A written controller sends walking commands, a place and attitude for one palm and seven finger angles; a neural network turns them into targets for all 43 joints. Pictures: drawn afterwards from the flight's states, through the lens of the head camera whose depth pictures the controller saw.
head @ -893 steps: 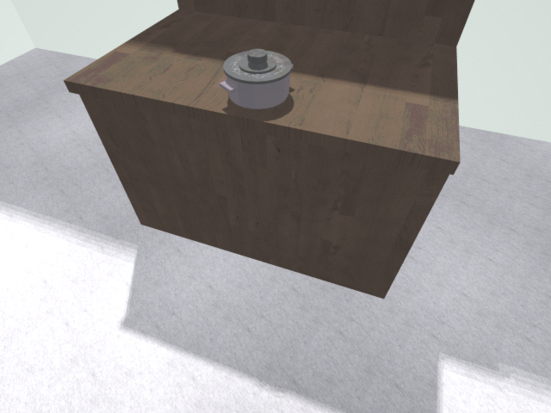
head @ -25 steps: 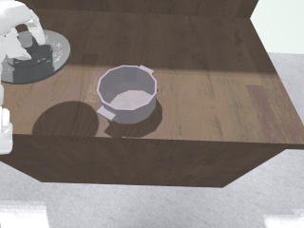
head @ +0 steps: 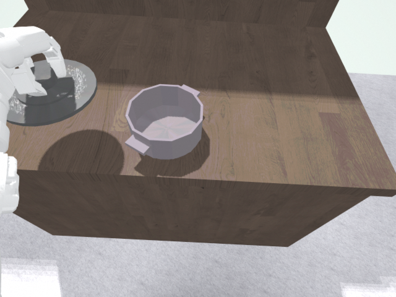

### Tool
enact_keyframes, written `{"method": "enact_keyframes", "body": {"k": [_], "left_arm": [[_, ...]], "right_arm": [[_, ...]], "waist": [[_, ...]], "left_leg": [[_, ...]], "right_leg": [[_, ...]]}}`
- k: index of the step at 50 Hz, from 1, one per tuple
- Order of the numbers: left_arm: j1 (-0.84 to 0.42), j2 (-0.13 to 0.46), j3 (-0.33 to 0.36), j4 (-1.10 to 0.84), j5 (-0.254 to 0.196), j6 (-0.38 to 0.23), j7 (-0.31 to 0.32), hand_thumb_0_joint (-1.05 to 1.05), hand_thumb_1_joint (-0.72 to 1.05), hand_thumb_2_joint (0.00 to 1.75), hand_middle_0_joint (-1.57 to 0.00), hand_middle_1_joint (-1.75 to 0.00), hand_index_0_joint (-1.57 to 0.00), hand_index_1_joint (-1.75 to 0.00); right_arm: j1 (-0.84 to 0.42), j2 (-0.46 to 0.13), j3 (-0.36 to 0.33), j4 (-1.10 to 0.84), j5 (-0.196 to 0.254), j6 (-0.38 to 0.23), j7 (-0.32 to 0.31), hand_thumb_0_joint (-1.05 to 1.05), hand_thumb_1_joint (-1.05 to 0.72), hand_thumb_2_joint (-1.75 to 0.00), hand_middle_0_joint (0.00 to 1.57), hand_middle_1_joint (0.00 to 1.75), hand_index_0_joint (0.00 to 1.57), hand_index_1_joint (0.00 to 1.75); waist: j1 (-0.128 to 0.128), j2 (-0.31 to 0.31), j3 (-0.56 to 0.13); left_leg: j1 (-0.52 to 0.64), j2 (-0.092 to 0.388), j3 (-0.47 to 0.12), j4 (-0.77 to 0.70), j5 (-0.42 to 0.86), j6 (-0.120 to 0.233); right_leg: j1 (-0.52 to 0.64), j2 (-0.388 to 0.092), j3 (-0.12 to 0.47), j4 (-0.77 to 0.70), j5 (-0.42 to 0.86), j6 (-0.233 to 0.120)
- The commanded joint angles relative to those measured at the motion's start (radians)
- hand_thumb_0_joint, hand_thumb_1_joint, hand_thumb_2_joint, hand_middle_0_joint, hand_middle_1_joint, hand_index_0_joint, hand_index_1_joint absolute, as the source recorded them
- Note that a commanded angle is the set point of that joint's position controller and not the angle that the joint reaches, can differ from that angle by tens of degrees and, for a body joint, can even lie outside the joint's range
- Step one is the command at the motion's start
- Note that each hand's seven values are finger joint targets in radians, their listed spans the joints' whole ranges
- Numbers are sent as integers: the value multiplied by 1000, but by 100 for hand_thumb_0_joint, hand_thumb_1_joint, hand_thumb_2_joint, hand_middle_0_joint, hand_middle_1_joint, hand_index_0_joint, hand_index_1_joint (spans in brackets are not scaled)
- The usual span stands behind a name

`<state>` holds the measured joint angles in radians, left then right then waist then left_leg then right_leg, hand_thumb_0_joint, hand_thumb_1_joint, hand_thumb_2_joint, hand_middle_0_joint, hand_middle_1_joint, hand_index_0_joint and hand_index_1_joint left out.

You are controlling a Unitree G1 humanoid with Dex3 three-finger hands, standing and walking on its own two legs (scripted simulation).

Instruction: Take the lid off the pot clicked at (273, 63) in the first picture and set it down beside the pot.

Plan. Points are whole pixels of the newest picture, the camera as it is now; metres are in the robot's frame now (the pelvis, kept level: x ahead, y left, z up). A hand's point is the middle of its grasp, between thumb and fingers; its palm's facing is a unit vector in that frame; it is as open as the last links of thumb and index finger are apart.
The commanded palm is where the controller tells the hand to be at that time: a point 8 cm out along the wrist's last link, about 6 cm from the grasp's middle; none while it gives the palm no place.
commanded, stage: lower the lid onto the table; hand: left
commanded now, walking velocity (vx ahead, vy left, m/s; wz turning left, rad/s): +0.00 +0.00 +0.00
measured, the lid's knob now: (40, 77) +0.51 +0.29 +0.15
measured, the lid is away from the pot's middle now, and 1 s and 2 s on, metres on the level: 0.23 0.23 0.23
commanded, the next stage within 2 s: none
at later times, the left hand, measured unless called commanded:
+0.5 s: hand (37, 92) +0.48 +0.29 +0.13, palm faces -0.46 -0.08 -0.89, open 8.2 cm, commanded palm +0.52 +0.29 +0.21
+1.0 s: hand (53, 97) +0.50 +0.28 +0.10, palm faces -0.49 -0.07 -0.87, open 8.2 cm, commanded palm +0.54 +0.28 +0.17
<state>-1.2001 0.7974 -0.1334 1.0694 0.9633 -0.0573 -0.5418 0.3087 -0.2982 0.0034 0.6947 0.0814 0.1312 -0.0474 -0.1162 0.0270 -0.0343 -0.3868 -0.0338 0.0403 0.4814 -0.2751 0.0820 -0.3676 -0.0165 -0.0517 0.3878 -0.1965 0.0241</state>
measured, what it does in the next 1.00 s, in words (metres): stands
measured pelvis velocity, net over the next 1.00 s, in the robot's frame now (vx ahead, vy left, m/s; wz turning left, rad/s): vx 0.01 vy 0.02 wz -0.03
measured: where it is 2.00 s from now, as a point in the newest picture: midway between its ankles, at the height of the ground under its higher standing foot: outside the picture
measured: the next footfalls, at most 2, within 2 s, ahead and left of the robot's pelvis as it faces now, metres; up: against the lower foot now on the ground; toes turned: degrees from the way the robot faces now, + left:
none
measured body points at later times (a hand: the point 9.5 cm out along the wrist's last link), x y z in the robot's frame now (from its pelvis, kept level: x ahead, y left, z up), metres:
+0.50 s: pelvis +0.00 +0.01 +0.00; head +0.08 +0.02 +0.44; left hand +0.50 +0.29 +0.18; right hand -0.01 -0.28 -0.12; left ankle -0.03 +0.06 -0.74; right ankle -0.01 -0.14 -0.74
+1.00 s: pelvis +0.01 +0.02 -0.01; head +0.10 +0.04 +0.43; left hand +0.52 +0.28 +0.15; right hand -0.01 -0.26 -0.12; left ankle -0.03 +0.06 -0.74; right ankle -0.01 -0.14 -0.74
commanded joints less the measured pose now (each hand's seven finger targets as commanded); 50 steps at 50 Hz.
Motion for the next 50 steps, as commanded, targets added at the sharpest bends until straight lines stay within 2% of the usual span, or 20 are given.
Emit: {"method": "enact_keyframes", "body": {"k": [1,5,7,10,12,14,17,21,23,27,29,31,32,33,35,37,41,44,47,50], "left_arm": [[-595,333,107,-201,3,-19,70,0,57,105,-74,-102,-78,-105],[-597,357,121,-212,3,-38,77,0,57,105,-74,-102,-78,-105],[-617,319,86,-249,-10,-47,78,0,57,105,-74,-102,-78,-105],[-562,316,94,-156,-9,-49,76,0,57,105,-74,-102,-78,-105],[-595,316,85,-211,-14,-58,81,0,57,105,-74,-102,-78,-105],[-602,346,115,-223,-2,-68,87,0,57,105,-74,-102,-78,-105],[-553,321,98,-170,-18,-74,87,0,57,105,-74,-102,-78,-105],[-572,339,110,-174,-2,-80,98,0,57,105,-74,-102,-78,-105],[-566,353,118,-166,-1,-87,100,0,57,105,-74,-102,-78,-105],[-596,339,113,-227,1,-100,110,0,57,105,-74,-102,-78,-105],[-591,347,133,-207,2,-99,111,0,57,105,-74,-102,-78,-105],[-541,305,109,-131,-2,-90,111,0,57,105,-74,-102,-78,-105],[-549,308,107,-160,-7,-94,112,0,57,105,-74,-102,-78,-105],[-576,323,120,-182,7,-94,116,0,57,105,-74,-102,-78,-105],[-581,284,92,-158,10,-89,118,0,57,105,-74,-102,-78,-105],[-589,279,90,-178,4,-95,122,0,57,105,-74,-102,-78,-105],[-573,302,114,-139,11,-93,133,0,57,105,-74,-102,-78,-105],[-582,248,74,-116,22,-87,142,0,57,105,-74,-102,-78,-105],[-560,308,122,-114,24,-94,153,0,57,105,-74,-102,-78,-105],[-605,263,84,-135,26,-88,155,0,57,105,-74,-102,-78,-105]], "right_arm": [[94,-177,-51,-54,-1,-21,-23,0,-90,-90,20,30,20,30],[94,-177,-51,-58,-2,-20,-29,0,-90,-90,20,30,20,30],[96,-181,-56,-53,0,-21,-29,0,-90,-90,20,30,20,30],[113,-182,-54,-41,-1,-18,-32,0,-90,-90,20,30,20,30],[114,-187,-57,-41,0,-17,-33,0,-90,-90,20,30,20,30],[127,-182,-58,-37,-5,-18,-35,0,-90,-90,20,30,20,30],[140,-187,-59,-28,-2,-18,-36,0,-90,-90,20,30,20,30],[154,-185,-59,-23,-5,-19,-37,0,-90,-90,20,30,20,30],[162,-189,-58,-15,-7,-16,-37,0,-90,-90,20,30,20,30],[169,-184,-65,-21,-10,-22,-37,0,-90,-90,20,30,20,30],[179,-183,-65,-17,-16,-23,-33,0,-90,-90,20,30,20,30],[190,-183,-65,-12,-12,-22,-33,0,-90,-90,20,30,20,30],[188,-190,-66,-10,-10,-20,-32,0,-90,-90,20,30,20,30],[191,-187,-69,-12,-17,-19,-29,0,-90,-90,20,30,20,30],[199,-184,-70,-4,-15,-17,-31,0,-90,-90,20,30,20,30],[201,-187,-72,-4,-17,-17,-30,0,-90,-90,20,30,20,30],[209,-183,-68,-4,-19,-16,-31,0,-90,-90,20,30,20,30],[219,-181,-71,7,-19,-16,-31,0,-90,-90,20,30,20,30],[227,-184,-68,-1,-20,-20,-35,0,-90,-90,20,30,20,30],[228,-180,-69,6,-21,-20,-36,0,-90,-90,20,30,20,30]], "waist": [[-14,109,-439],[-10,97,-462],[-12,149,-466],[-19,95,-422],[-17,142,-459],[-17,117,-493],[-23,123,-450],[-25,145,-461],[-26,122,-471],[-22,235,-499],[-23,204,-497],[-31,150,-466],[-24,180,-475],[-24,166,-501],[-34,159,-489],[-30,203,-493],[-32,151,-503],[-44,175,-486],[-33,146,-515],[-42,178,-507]], "left_leg": [[331,14,-75,25,504,-1],[322,15,-74,27,480,1],[362,22,-81,34,550,-9],[310,18,-71,37,477,0],[347,22,-78,46,517,-7],[355,22,-85,51,533,-5],[340,26,-79,56,537,-7],[346,26,-85,62,549,-11],[334,29,-84,66,544,-11],[430,42,-107,81,696,-42],[419,43,-113,81,685,-41],[378,40,-106,80,628,-35],[398,45,-108,82,674,-44],[404,44,-112,86,678,-43],[403,45,-114,89,672,-45],[434,49,-121,99,747,-57],[385,42,-113,96,671,-45],[405,49,-120,105,708,-56],[393,48,-113,115,719,-53],[391,50,-112,109,696,-54]], "right_leg": [[69,52,2,11,303,-55],[78,52,5,19,301,-54],[45,48,1,21,311,-59],[30,56,0,24,281,-53],[17,53,-1,31,289,-60],[30,60,3,34,287,-55],[-3,58,-5,37,286,-57],[-19,65,-2,41,272,-56],[-14,66,-1,46,276,-53],[-76,70,-8,49,264,-62],[-81,75,-8,49,245,-58],[-90,74,-12,50,242,-55],[-95,71,-13,54,255,-60],[-90,76,-9,56,254,-57],[-112,78,-10,56,243,-56],[-136,78,-14,64,249,-62],[-107,78,-8,67,251,-57],[-160,82,-11,72,234,-57],[-127,79,-7,82,263,-58],[-145,81,-9,80,253,-57]]}}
